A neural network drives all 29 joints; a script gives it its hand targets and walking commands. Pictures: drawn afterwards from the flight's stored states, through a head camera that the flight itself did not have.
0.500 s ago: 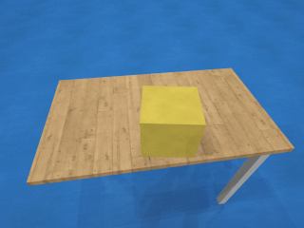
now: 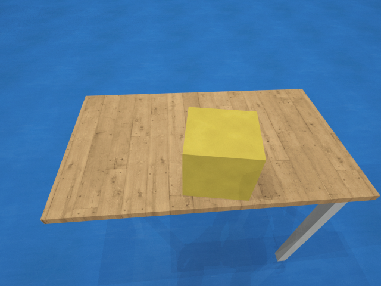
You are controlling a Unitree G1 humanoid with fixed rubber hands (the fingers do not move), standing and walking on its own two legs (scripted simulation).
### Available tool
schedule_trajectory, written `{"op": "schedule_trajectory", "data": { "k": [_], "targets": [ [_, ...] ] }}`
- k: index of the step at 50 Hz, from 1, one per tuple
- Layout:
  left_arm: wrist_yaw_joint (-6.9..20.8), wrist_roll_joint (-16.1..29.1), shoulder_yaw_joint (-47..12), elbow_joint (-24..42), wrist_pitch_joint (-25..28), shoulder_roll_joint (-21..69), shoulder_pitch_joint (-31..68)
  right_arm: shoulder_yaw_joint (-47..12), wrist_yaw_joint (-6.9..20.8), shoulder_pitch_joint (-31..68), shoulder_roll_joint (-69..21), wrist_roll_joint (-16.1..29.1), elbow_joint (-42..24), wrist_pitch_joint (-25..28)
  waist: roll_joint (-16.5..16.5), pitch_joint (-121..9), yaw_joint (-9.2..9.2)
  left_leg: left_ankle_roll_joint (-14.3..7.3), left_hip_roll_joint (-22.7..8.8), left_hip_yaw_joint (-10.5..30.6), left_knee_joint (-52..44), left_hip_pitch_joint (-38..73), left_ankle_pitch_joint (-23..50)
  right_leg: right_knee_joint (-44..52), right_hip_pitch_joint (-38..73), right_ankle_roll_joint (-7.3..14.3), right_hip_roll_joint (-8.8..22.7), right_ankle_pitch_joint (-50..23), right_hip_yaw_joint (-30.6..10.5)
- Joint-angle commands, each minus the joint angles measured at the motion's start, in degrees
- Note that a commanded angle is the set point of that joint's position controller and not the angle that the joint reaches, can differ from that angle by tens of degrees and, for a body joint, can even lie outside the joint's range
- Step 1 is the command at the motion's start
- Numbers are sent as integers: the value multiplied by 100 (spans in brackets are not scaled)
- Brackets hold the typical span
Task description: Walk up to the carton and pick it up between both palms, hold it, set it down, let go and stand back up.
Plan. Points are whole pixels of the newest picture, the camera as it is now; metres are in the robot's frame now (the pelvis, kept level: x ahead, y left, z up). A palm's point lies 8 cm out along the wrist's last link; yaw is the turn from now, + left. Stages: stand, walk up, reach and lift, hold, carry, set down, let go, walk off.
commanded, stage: walk up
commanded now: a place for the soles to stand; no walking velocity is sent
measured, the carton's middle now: (218, 154) +0.45 -0.06 +0.01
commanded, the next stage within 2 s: reach and lift in 1.34 s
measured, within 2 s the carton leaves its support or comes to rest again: neither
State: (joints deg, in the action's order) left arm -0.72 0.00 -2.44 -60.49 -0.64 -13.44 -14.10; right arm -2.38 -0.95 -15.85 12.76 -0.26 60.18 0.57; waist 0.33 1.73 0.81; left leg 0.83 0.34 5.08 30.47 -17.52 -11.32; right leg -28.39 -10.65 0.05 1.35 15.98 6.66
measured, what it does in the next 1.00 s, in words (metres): stands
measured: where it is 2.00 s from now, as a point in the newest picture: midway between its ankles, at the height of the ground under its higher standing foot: outside the picture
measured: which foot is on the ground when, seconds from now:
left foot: down 0.00-1.00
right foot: down 0.00-1.00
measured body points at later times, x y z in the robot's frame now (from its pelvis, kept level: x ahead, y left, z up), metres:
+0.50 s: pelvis -0.01 -0.01 -0.01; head +0.01 +0.01 +0.44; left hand +0.03 +0.26 -0.17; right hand +0.06 -0.27 -0.14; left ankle +0.06 +0.12 -0.73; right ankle -0.01 -0.12 -0.73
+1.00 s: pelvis +0.00 -0.02 -0.01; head +0.02 -0.01 +0.44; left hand +0.01 +0.24 -0.16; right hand +0.10 -0.27 -0.14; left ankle +0.05 +0.12 -0.73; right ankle -0.01 -0.12 -0.73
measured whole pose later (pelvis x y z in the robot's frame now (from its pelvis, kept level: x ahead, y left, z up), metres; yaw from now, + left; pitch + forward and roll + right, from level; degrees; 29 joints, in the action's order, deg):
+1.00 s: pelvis +0.00 -0.02 -0.01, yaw +7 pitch -1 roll -2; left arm -0.3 0.0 -1.4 -56.8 -3.1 -15.7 -12.1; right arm -1.9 -1.9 -13.0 14.5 -0.3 52.4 -0.1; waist -0.6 3.6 -0.1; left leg 1.9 0.6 9.2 36.2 -22.7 -12.5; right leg -33.2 -12.5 2.0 1.2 19.6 12.9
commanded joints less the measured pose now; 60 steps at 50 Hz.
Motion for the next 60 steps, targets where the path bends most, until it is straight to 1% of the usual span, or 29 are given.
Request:
{"op": "schedule_trajectory", "data": {
  "k": [1, 3, 6, 8, 14, 15, 17, 19, 21, 22, 24, 26, 28, 31, 33, 35, 37, 39, 40, 42, 44, 45, 48, 50, 51, 55, 57, 58, 60],
  "targets": [
    [-70, -9, 189, 116, -52, -864, -350, 265, -101, -9, 1134, -14, -393, 92, -683, 74, -148, -590, -837, 1011, -836, -370, 340, 256, 74, 218, 375, 309, -499],
    [-70, -60, 201, 160, -54, -846, -249, 225, -111, -44, 1053, -51, -442, 75, -321, -121, -125, -577, -869, 1063, -790, -477, 469, 216, 356, 252, 353, 106, -538],
    [-72, 1, 265, 203, -56, -969, -188, 227, -113, 112, 1038, 4, -555, 66, -390, -132, -72, -407, -408, 545, -300, -506, 563, 408, 259, 335, 597, -63, -591],
    [-81, 33, 294, 242, -90, -1098, 31, 202, -134, 6, 825, 5, -621, 55, -26, -74, 14, -305, -207, 225, 259, -159, 834, 676, -309, 505, 830, 39, -624],
    [-48, 4, 279, 437, -211, -1106, 364, 262, -140, -6, 1051, -8, -810, 37, 124, -26, 8, -342, -285, 317, 413, -186, 644, 677, -485, 541, 805, 588, -475],
    [-31, 10, 295, 453, -233, -1113, 385, 231, -130, -104, 1013, -14, -776, 30, 329, -72, 75, -347, -248, 328, 384, -135, 515, 618, -454, 558, 821, 642, -468],
    [-21, -8, 296, 488, -265, -1124, 379, 225, -126, -12, 1062, -44, -858, 30, -150, 128, 23, -356, -303, 480, 265, -266, 504, 529, -590, 530, 758, 829, -389],
    [-2, 6, 300, 523, -283, -1098, 360, 293, -128, 71, 1133, 3, -911, 26, -358, 163, -52, -423, -342, 730, -13, -455, 13, 403, -569, 449, 628, 1145, -354],
    [2, 7, 288, 511, -301, -1063, 191, 294, -132, 98, 1277, 15, -1047, 41, -679, 60, -107, -590, -665, 1371, -566, -954, -487, -2, -14, 392, 365, 1104, -318],
    [4, -14, 286, 491, -297, -1028, 96, 300, -145, 163, 1337, 16, -1006, 43, -626, 129, -128, -615, -693, 1619, -766, -1022, -483, -140, 65, 340, 277, 885, -328],
    [22, -46, 274, 432, -254, -932, -44, 297, -152, 169, 1333, -4, -1052, 42, -657, -13, -161, -623, -772, 1654, -886, -963, -600, -70, 279, 288, 232, 735, -386],
    [0, -7, 286, 510, -179, -1055, -96, 292, -123, 294, 1318, -3, -1081, 34, -871, -151, -245, -511, -525, 1241, -612, -1026, -253, 71, 343, 333, 426, 583, -478],
    [-8, -9, 316, 472, -148, -1156, -114, 280, -118, 225, 1174, 2, -1101, 17, -627, -176, -142, -411, -327, 1015, -268, -873, -174, 369, 235, 415, 614, 535, -601],
    [-14, 23, 339, 627, -167, -1246, 319, 224, -123, 124, 834, -27, -1099, 2, 324, -60, 11, -251, 136, 148, 757, -359, 20, 1089, -491, 663, 1169, 813, -755],
    [-25, 15, 326, 632, -191, -1267, 603, 264, -122, 25, 881, -57, -1128, 0, 349, 222, 158, -238, 86, -46, 908, -194, -61, 1008, -842, 807, 1355, 537, -669],
    [22, 38, 274, 668, -231, -1154, 519, 247, -120, -124, 959, -30, -1099, 46, 331, 100, 42, -341, -233, 385, 518, 63, 705, 604, -773, 593, 944, 572, -322],
    [38, 12, 261, 638, -270, -1053, 273, 321, -106, 10, 1158, 21, -1108, 41, 198, 30, -25, -463, -327, 760, 281, -279, 454, 375, -488, 496, 717, 799, -228],
    [19, 18, 259, 639, -305, -1088, 177, 329, -107, -5, 1249, 0, -1101, 39, -511, -21, -70, -566, -518, 1101, -141, -690, 304, 25, -140, 449, 545, 828, -200],
    [29, 15, 278, 623, -309, -1037, 156, 312, -133, 42, 1218, 19, -1115, 41, -478, 67, -65, -634, -593, 1333, -420, -936, 97, -91, 16, 376, 362, 769, -200],
    [40, 9, 255, 615, -259, -1039, -145, 293, -142, 170, 1277, 18, -1105, 42, -903, -207, -192, -657, -633, 1479, -634, -925, -92, -180, 287, 338, 377, 674, -308],
    [22, -16, 299, 604, -231, -1051, -197, 306, -142, 98, 1260, -21, -1139, 33, -745, -366, -191, -612, -606, 1433, -548, -854, 87, -96, 452, 383, 426, 642, -376],
    [20, -15, 264, 609, -191, -1050, -149, 266, -141, 195, 1135, 2, -1139, 36, -728, -395, -137, -547, -587, 1209, -404, -745, 466, 23, 407, 366, 508, 349, -415],
    [-17, 14, 309, 646, -146, -1159, 86, 244, -142, 210, 931, 2, -1131, 49, -131, -316, -85, -414, -169, 489, 447, -449, 1251, 372, 205, 485, 833, -488, -434],
    [-6, 17, 327, 723, -154, -1156, 200, 237, -143, 177, 839, -5, -1168, 36, 55, -169, -96, -329, -21, 154, 801, -211, 1139, 630, -283, 642, 1055, -315, -344],
    [10, 9, 344, 740, -172, -1220, 317, 206, -136, 73, 866, -20, -1163, 29, 234, -132, 8, -329, -61, 196, 813, -139, 1261, 542, -299, 655, 1072, -393, -318],
    [43, 31, 296, 774, -268, -1161, 328, 301, -112, 44, 1046, -3, -1183, -1, 2, -59, 55, -386, -204, 378, 578, -91, 924, 402, -537, 567, 886, 496, -211],
    [27, 36, 312, 784, -307, -1085, 259, 283, -125, 88, 1024, -1, -1200, -21, -87, 11, -60, -461, -277, 583, 370, -386, 542, 326, -410, 555, 798, 695, -257],
    [32, 11, 314, 757, -315, -1090, 204, 281, -120, 28, 1049, 4, -1184, -20, 67, -85, 2, -469, -316, 751, 209, -527, 243, 289, -180, 513, 713, 849, -240],
    [41, 6, 315, 732, -303, -1051, 213, 323, -134, 177, 1109, 38, -1210, 19, -104, 160, -40, -529, -374, 847, 93, -583, 312, 175, -334, 466, 706, 759, -218]
  ]
}}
